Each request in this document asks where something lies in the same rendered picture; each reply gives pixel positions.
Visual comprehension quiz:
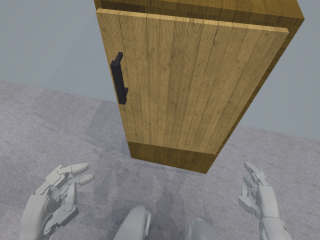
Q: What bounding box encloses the cupboard door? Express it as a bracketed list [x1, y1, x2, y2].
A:
[96, 8, 289, 155]

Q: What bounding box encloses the right robot hand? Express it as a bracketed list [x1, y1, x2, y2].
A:
[238, 161, 281, 221]

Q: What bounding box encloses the handle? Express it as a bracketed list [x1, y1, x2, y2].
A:
[110, 52, 129, 105]

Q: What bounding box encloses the robot thigh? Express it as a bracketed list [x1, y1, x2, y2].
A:
[185, 220, 221, 240]
[113, 207, 152, 240]

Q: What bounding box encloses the robot left thigh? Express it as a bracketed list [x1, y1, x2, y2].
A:
[113, 207, 152, 240]

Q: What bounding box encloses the right robot forearm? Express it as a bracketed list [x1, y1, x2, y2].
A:
[259, 217, 293, 240]

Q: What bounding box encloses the left robot hand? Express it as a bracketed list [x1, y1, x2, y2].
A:
[18, 163, 95, 240]

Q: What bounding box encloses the robot right thigh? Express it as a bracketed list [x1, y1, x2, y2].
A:
[185, 220, 221, 240]

